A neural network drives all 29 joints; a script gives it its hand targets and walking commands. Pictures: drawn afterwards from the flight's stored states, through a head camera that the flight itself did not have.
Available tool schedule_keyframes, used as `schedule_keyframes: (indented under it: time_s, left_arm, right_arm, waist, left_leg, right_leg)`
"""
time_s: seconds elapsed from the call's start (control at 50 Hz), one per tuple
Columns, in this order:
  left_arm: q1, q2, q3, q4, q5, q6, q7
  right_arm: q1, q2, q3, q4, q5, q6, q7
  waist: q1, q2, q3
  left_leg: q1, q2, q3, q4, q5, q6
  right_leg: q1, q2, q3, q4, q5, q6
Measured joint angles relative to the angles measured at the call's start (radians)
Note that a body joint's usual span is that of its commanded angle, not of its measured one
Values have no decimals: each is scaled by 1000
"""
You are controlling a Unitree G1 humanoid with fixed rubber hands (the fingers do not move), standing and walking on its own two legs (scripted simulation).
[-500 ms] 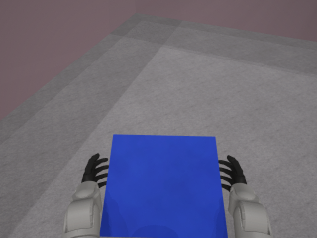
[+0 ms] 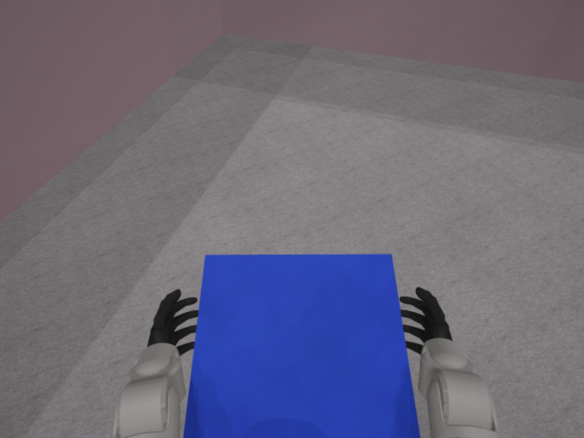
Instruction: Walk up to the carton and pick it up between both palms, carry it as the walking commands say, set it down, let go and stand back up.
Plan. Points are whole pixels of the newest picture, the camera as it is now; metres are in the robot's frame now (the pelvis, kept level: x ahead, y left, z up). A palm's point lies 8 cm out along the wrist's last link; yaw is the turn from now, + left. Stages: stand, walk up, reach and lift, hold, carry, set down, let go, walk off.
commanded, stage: carry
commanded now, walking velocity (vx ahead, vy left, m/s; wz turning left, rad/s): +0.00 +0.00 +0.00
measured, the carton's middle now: (298, 351) +0.30 +0.01 -0.11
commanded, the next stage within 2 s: none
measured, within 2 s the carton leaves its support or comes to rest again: neither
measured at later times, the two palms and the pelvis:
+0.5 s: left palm (232, 230) +0.47 +0.12 -0.01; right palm (432, 238) +0.47 -0.24 -0.04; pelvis +0.21 -0.06 -0.04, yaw +4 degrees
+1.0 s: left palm (253, 172) +0.58 +0.09 +0.02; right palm (436, 162) +0.62 -0.27 +0.01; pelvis +0.34 -0.12 +0.00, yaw +3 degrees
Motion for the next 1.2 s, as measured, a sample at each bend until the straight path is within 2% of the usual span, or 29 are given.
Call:
schedule_keyframes:
  time_s: [0.04, 0.1, 0.16, 0.24, 0.28, 0.3, 0.32, 0.36, 0.38, 0.42, 0.44, 0.46, 0.48, 0.5, 0.56, 0.62, 0.68, 0.76, 0.88, 0.92, 0.94, 0.96, 1.0, 1.04, 1.06, 1.08, 1.1, 1.14, 1.2]
  left_arm:
    - [-9, 4, -10, -16, -5, 7, 2]
    - [-33, -11, -4, -5, 15, 12, -9]
    - [-48, -18, 2, 1, 30, 16, -22]
    - [-25, -14, -10, -33, 28, 4, -18]
    - [12, -10, 4, -51, 20, -2, -14]
    - [30, -9, 10, -55, 16, -2, -10]
    - [46, -8, 13, -53, 16, -1, -7]
    - [66, -4, 10, -22, 24, -2, -8]
    - [68, 1, 5, -3, 26, -5, -9]
    - [48, 11, 1, 25, 21, 3, -11]
    - [26, 15, 4, 32, 18, 3, -13]
    - [-3, 19, 4, 38, 17, 3, -17]
    - [-37, 17, 3, 57, 24, 1, -21]
    - [-72, 9, 2, 80, 32, -9, -18]
    - [-120, -9, -5, 59, 29, -20, 10]
    - [-98, -24, 15, 2, 47, -29, 8]
    - [-92, -21, 30, -40, 50, -14, -2]
    - [-37, -16, 2, -147, 17, -3, 4]
    - [41, -16, -29, -202, 14, 21, 17]
    - [41, -11, -27, -189, 15, 36, 22]
    - [34, -5, -23, -177, 10, 42, 23]
    - [27, 0, -22, -165, 4, 48, 25]
    - [13, 10, -25, -126, 10, 48, 14]
    - [-13, 15, -26, -63, 22, 44, -4]
    - [-31, 15, -25, -30, 28, 45, -10]
    - [-48, 15, -22, -1, 32, 46, -14]
    - [-59, 11, -17, 26, 37, 43, -15]
    - [-74, -2, -7, 67, 48, 43, -14]
    - [-80, -18, 1, 116, 73, 43, -5]
  right_arm:
    - [9, -2, 3, -19, 0, -9, 1]
    - [25, -5, -6, -25, -6, -22, 7]
    - [35, -3, -11, -39, 9, -15, -7]
    - [25, -8, 0, -61, 13, -6, -2]
    - [11, 0, 15, -30, 6, -11, 2]
    - [1, 0, 25, -16, -1, -10, 6]
    - [-6, -1, 29, -4, -8, -11, 14]
    - [-6, -1, 26, 27, -25, -25, 28]
    - [0, -1, 24, 37, -32, -29, 33]
    - [23, -1, 21, 32, -38, -31, 34]
    - [32, -1, 20, 14, -27, -46, 46]
    - [35, -1, 17, -7, -22, -51, 45]
    - [33, -4, 7, -17, -18, -54, 40]
    - [21, -14, -2, -16, -11, -56, 24]
    - [-25, -47, -2, -38, 30, -45, -8]
    - [-67, -27, -24, -24, 38, -57, 12]
    - [-80, 7, -42, -23, 27, -67, 23]
    - [-22, 0, 5, -114, 52, -75, 13]
    - [20, -2, 20, -125, 30, -60, 45]
    - [25, -2, 25, -101, 13, -57, 51]
    - [24, -2, 30, -87, 5, -52, 48]
    - [23, -2, 34, -83, -2, -42, 43]
    - [25, -2, 35, -79, -22, -26, 39]
    - [24, -2, 18, -56, -46, -18, 46]
    - [25, -1, 7, -43, -54, -15, 47]
    - [23, -2, -1, -30, -54, -10, 45]
    - [20, -5, -8, -17, -49, -4, 39]
    - [19, -14, -18, 10, -35, 5, 32]
    - [21, -26, -22, 54, -31, 13, 29]
  waist:
    - [13, 9, 7]
    - [9, 34, -11]
    - [6, -6, -32]
    - [0, -64, -43]
    - [3, -100, -65]
    - [-1, -88, -70]
    - [-5, -57, -69]
    - [-9, 15, -71]
    - [-15, 43, -72]
    - [-38, 65, -55]
    - [-44, 59, -39]
    - [-48, 50, -21]
    - [-50, 51, -6]
    - [-48, 60, 6]
    - [-34, 42, 57]
    - [-41, 16, 64]
    - [-36, -35, 70]
    - [-12, -85, 100]
    - [20, -54, 79]
    - [26, -47, 62]
    - [29, -54, 59]
    - [30, -50, 56]
    - [26, -19, 33]
    - [16, 19, -4]
    - [13, 30, -21]
    - [16, 39, -31]
    - [10, 56, -37]
    - [-7, 78, -57]
    - [-26, 51, -93]
  left_leg:
    - [24, 3, 4, -4, -13, -8]
    - [-13, 19, -12, 83, 23, -4]
    - [-42, -11, -13, 105, -13, 2]
    - [-53, -41, 39, 70, -1, 26]
    - [-3, -49, 65, 31, -43, 7]
    - [14, -34, 67, 38, -77, -3]
    - [34, -10, 67, 58, -114, -11]
    - [78, 36, 64, 90, -172, -17]
    - [102, 48, 57, 87, -191, -31]
    - [152, 54, 38, 65, -211, -60]
    - [178, 51, 29, 52, -217, -71]
    - [193, 51, 21, 62, -223, -75]
    - [188, 66, 6, 113, -227, -74]
    - [151, 79, -26, 208, -198, -69]
    - [11, -3, -131, 486, -167, -63]
    - [-123, -39, -125, 553, -122, -46]
    - [-217, -43, -78, 461, -91, -26]
    - [-297, -47, -45, 343, -16, -3]
    - [-243, -46, -26, 9, 199, 21]
    - [-181, -47, -10, -68, 257, 40]
    - [-160, -54, 0, -64, 230, 42]
    - [-143, -56, 7, -54, 203, 43]
    - [-127, -46, 14, -30, 166, 44]
    - [-123, -35, 13, -12, 142, 39]
    - [-119, -35, 14, -6, 135, 33]
    - [-112, -30, 18, 2, 125, 28]
    - [-103, -18, 13, 9, 117, 22]
    - [-88, -2, -9, -1, 138, 11]
    - [-56, -7, -22, -58, 134, -1]
  right_leg:
    - [27, -13, 15, -145, 55, 2]
    - [65, 1, -17, -187, 31, -47]
    - [86, -25, -34, -181, -14, -61]
    - [113, -47, -50, -129, -95, -61]
    - [56, -70, -28, 32, -87, -32]
    - [-3, -55, -3, 181, -31, 6]
    - [-58, -21, 26, 330, -86, 28]
    - [-178, 46, 84, 549, -317, 11]
    - [-241, 59, 105, 583, -379, -2]
    - [-335, 32, 120, 459, -353, -15]
    - [-350, 5, 117, 312, -237, -19]
    - [-344, -18, 106, 152, -21, -18]
    - [-327, -27, 75, 98, 238, -21]
    - [-324, -21, 48, 117, 253, -30]
    - [-302, 1, 32, 109, 122, -59]
    - [-277, 26, 26, -11, 160, -79]
    - [-242, 30, 25, -128, 203, -96]
    - [-177, 34, 18, -210, 211, -112]
    - [-62, 80, -4, -221, 154, -123]
    - [-55, 77, -20, -141, 123, -101]
    - [-70, 62, -15, -70, 155, -58]
    - [-90, 57, 4, 11, 119, -13]
    - [-132, 56, 57, 126, -20, 20]
    - [-140, 29, 103, 79, -70, 17]
    - [-118, 3, 125, -30, -21, 15]
    - [-100, -19, 112, -101, 139, 12]
    - [-89, -12, 99, -113, 199, 6]
    - [-67, 7, 82, -127, 178, -10]
    - [-41, 4, 70, -163, 156, -24]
